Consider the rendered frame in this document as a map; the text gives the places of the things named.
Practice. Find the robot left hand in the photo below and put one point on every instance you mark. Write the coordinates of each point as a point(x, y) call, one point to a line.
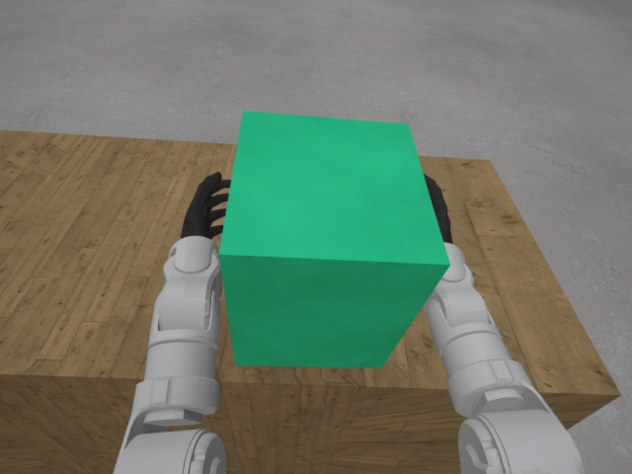
point(199, 216)

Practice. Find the robot right upper arm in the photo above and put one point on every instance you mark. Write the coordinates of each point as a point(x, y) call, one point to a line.
point(516, 442)

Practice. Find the robot left upper arm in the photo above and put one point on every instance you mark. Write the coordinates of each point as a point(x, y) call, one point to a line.
point(180, 452)

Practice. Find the robot right hand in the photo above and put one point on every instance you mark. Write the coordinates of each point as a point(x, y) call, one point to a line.
point(440, 209)

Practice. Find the pedestal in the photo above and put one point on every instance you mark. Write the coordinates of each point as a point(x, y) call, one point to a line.
point(86, 226)

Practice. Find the left robot forearm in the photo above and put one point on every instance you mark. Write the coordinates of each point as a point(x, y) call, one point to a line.
point(179, 384)

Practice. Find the carton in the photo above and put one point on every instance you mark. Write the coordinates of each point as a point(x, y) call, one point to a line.
point(330, 244)

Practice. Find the right robot forearm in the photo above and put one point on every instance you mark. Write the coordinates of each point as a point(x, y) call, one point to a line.
point(483, 378)

